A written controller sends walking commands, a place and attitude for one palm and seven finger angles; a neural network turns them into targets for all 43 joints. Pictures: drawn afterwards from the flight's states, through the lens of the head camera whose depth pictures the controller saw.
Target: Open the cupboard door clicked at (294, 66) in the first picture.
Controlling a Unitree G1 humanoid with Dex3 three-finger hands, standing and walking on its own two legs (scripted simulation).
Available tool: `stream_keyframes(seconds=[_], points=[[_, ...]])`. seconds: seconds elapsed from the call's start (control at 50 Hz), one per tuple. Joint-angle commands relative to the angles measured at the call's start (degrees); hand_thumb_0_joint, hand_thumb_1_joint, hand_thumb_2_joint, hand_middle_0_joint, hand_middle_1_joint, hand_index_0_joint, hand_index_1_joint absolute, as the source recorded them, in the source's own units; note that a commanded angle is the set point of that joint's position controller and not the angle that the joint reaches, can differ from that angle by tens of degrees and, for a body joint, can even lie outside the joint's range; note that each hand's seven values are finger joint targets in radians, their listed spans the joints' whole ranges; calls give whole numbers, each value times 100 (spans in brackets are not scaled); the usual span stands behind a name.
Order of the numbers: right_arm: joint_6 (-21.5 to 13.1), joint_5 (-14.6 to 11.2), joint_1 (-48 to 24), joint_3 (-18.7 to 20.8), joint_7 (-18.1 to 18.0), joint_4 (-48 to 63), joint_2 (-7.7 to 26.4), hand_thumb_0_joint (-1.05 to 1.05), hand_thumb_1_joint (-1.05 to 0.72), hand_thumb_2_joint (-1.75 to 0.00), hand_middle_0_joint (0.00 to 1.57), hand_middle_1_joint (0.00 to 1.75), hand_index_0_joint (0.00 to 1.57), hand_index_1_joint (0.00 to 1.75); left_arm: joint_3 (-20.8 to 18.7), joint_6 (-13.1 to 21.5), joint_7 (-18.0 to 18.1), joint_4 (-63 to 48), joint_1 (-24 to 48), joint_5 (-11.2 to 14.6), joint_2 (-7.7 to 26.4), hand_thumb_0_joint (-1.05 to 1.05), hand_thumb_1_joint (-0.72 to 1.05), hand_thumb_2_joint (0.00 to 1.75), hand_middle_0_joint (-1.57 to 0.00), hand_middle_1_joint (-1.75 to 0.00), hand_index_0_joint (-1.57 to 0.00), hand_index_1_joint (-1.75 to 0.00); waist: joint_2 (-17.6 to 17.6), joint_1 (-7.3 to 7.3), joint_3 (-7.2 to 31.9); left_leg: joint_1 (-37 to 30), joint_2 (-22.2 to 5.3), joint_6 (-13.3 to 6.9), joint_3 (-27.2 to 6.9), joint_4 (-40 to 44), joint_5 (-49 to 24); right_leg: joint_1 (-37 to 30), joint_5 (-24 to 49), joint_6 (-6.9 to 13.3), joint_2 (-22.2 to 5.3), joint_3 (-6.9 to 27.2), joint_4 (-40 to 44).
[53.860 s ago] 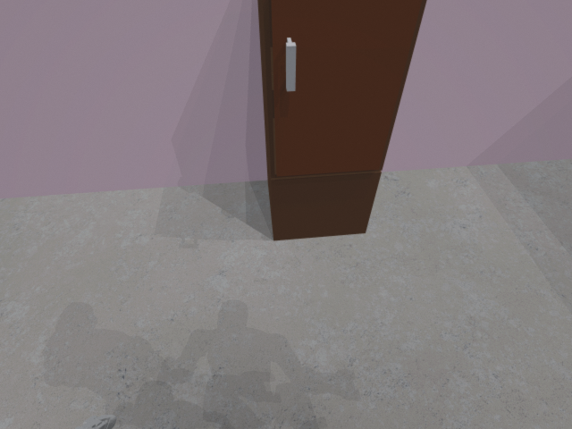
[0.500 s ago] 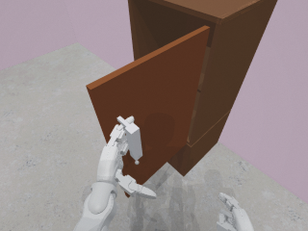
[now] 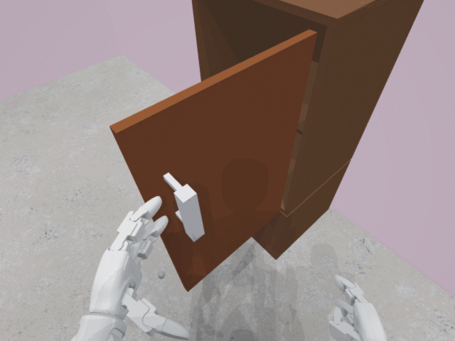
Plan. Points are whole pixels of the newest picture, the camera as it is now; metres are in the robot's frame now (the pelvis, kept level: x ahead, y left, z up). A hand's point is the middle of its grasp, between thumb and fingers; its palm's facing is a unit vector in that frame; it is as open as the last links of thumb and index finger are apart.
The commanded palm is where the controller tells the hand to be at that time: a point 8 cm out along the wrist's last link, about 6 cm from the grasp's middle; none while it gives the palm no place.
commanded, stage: slide the hand sideways off the handle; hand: left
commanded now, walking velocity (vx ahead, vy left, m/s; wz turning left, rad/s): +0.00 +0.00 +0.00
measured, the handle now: (183, 207) +0.31 +0.10 +0.09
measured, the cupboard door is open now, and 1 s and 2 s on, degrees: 90 90 90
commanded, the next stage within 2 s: draw the hand back to the body in 0.20 s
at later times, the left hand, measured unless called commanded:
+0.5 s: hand (118, 292) +0.17 +0.16 +0.10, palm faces +0.00 -1.00 -0.04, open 16.3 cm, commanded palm +0.14 +0.22 +0.11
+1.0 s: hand (55, 279) +0.17 +0.22 +0.14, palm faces +0.22 -0.93 -0.28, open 14.9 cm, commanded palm +0.13 +0.27 +0.16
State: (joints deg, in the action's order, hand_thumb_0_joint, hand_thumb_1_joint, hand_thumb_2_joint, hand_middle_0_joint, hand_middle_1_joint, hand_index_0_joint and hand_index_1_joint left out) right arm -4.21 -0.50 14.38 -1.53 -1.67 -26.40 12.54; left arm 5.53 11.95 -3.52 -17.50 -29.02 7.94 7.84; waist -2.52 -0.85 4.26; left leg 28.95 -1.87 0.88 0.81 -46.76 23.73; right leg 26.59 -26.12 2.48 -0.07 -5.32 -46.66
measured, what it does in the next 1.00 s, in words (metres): stands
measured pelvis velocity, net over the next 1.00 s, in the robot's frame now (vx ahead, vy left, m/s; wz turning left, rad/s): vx -0.01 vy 0.03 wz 0.00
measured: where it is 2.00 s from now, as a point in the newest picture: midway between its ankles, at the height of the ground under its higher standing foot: outside the picture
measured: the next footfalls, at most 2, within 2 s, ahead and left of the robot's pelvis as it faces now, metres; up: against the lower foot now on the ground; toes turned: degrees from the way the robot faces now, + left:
none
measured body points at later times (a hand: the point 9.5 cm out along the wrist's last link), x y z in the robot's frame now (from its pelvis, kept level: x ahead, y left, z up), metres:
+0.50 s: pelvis -0.01 +0.01 -0.01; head +0.00 +0.00 +0.44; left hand +0.17 +0.21 +0.11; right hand +0.18 -0.21 -0.07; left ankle +0.00 +0.13 -0.70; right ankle -0.02 -0.09 -0.70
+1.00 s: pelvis -0.01 +0.03 +0.02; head -0.02 +0.02 +0.47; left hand +0.15 +0.27 +0.16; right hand +0.18 -0.18 -0.04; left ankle +0.00 +0.13 -0.70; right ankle -0.02 -0.09 -0.70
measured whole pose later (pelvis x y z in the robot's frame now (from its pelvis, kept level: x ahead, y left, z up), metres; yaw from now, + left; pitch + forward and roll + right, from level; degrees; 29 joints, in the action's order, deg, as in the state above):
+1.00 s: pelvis -0.01 +0.03 +0.02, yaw +0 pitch -1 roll -1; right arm -9.0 -0.6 13.6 -3.5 -5.6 -31.2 12.4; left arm -5.9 3.1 3.9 -27.1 -32.7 4.1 16.0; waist -3.4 -3.2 1.2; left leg 16.7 -0.8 -1.4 1.5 -36.5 18.7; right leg 12.9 -18.8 0.2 -0.5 -4.6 -33.0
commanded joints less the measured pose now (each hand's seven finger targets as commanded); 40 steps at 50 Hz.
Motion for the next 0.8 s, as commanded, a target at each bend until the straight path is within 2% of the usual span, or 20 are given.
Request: stream_keyframes(seconds=[0.0,0.04,0.06,0.1,0.14,0.18,0.22,0.24,0.28,0.3,0.32,0.4,0.44,0.46,0.56,0.62,0.68,0.72,0.76,0.78], points=[[-382,-39,-401,212,-68,987,519,0,-90,-90,20,30,20,30,-810,385,-38,-1251,-139,212,408,0,-50,30,-15,-30,-15,-30,587,-50,754,-185,305,-196,-76,329,-1326,-596,2533,-294,-94,561,762],[-398,-54,-395,238,-66,989,514,0,-90,-90,20,30,20,30,-973,407,-105,-1323,-352,274,510,0,-50,30,-15,-30,-15,-30,472,-97,868,-201,304,-192,-71,302,-1442,-668,2731,-286,-94,545,691],[-403,-59,-400,233,-63,1030,504,0,-90,-90,20,30,20,30,-868,423,-162,-1402,-528,306,406,0,-50,30,-15,-30,-15,-30,427,-111,890,-228,311,-197,-61,300,-1486,-679,2801,-286,-86,516,661],[-399,-68,-376,251,-80,1005,513,0,-90,-90,20,30,20,30,-1064,430,-228,-1332,-640,399,527,0,-50,30,-15,-30,-15,-30,663,-81,773,-100,307,-191,-88,256,-1423,-635,2874,-332,-92,534,661],[-425,-78,-403,259,-92,1030,541,0,-90,-90,20,30,20,30,-984,524,-322,-1495,-519,401,534,0,-50,30,-15,-30,-15,-30,495,-22,727,-76,316,-203,-89,192,-1391,-552,2780,-338,-115,611,674],[-530,-78,-331,255,-85,1055,551,0,-90,-90,20,30,20,30,-641,636,-450,-1706,-426,436,335,0,-50,30,-15,-30,-15,-30,335,68,754,-193,306,-219,-117,174,-1399,-336,2591,-307,-62,478,602],[-591,-79,-307,267,-110,1014,604,0,-90,-90,20,30,20,30,-601,695,-539,-1607,-357,473,364,0,-50,30,-15,-30,-15,-30,552,151,621,-69,295,-223,-163,87,-1241,-176,2276,-316,-60,544,663],[-622,-81,-305,281,-121,996,624,0,-90,-90,20,30,20,30,-689,730,-564,-1603,-283,475,485,0,-50,30,-15,-30,-15,-30,465,138,597,-3,296,-214,-174,56,-1149,-108,2091,-306,-78,575,666],[-664,-91,-292,281,-129,1017,634,0,-90,-90,20,30,20,30,-576,740,-593,-1615,-229,430,437,0,-50,30,-15,-30,-15,-30,379,135,655,-64,295,-225,-185,75,-1102,6,1784,-247,-33,488,612],[-677,-99,-300,294,-138,1037,619,0,-90,-90,20,30,20,30,-731,722,-564,-1673,-278,451,561,0,-50,30,-15,-30,-15,-30,355,55,726,-60,284,-222,-195,98,-1080,-32,1692,-232,-30,489,610],[-671,-94,-335,291,-154,1019,627,0,-90,-90,20,30,20,30,-945,675,-516,-1699,-297,436,784,0,-50,30,-15,-30,-15,-30,335,-5,780,-59,284,-230,-189,104,-1104,-125,1651,-209,-23,517,627],[-649,-152,-415,246,-184,1036,546,0,-90,-90,20,30,20,30,-1238,458,-449,-1728,-428,563,789,0,-50,30,-15,-30,-15,-30,299,-119,765,-140,272,-218,-175,264,-1141,-284,1661,-187,7,405,675],[-676,-170,-485,205,-189,1039,544,0,-90,-90,20,30,20,30,-1226,352,-473,-1822,-406,627,759,0,-50,30,-15,-30,-15,-30,167,-134,726,-209,268,-218,-180,337,-1162,-334,1645,-176,14,381,724],[-691,-181,-487,203,-202,1025,546,0,-90,-90,20,30,20,30,-1263,290,-496,-1794,-444,676,781,0,-50,30,-15,-30,-15,-30,299,-121,680,-233,251,-219,-192,362,-1155,-330,1660,-191,24,365,762],[-826,-197,-539,144,-233,982,623,0,-90,-90,20,30,20,30,-1135,18,-647,-1964,-159,731,762,0,-50,30,-15,-30,-15,-30,156,-45,373,-387,221,-230,-263,585,-881,-173,1192,-187,69,256,948],[-873,-194,-550,133,-269,899,648,0,-90,-90,20,30,20,30,-1436,-144,-641,-1934,-66,728,1008,0,-50,30,-15,-30,-15,-30,152,-103,346,-457,214,-226,-287,686,-818,-262,1022,-164,78,242,1048],[-944,-211,-568,99,-269,881,620,0,-90,-90,20,30,20,30,-1527,-247,-645,-2126,-3,765,1022,0,-50,30,-15,-30,-15,-30,5,-153,418,-646,199,-201,-313,835,-930,-374,1171,-148,95,121,1021],[-982,-212,-603,103,-262,831,631,0,-90,-90,20,30,20,30,-1689,-325,-642,-2132,-87,817,1096,0,-43,33,-15,-30,-15,-30,87,-208,476,-704,197,-198,-323,890,-1051,-519,1309,-140,107,100,1066],[-1009,-224,-628,84,-258,801,637,0,-90,-90,20,30,20,30,-1664,-409,-694,-2171,-40,855,1052,0,-36,36,-16,-30,-16,-30,86,-179,364,-754,189,-193,-322,965,-1051,-511,1348,-159,112,61,1112],[-1019,-230,-634,82,-264,773,652,0,-90,-90,20,30,20,30,-1723,-455,-717,-2198,30,856,1110,0,-32,37,-16,-30,-16,-30,-26,-184,343,-799,187,-188,-327,1001,-1090,-534,1384,-153,117,53,1128]])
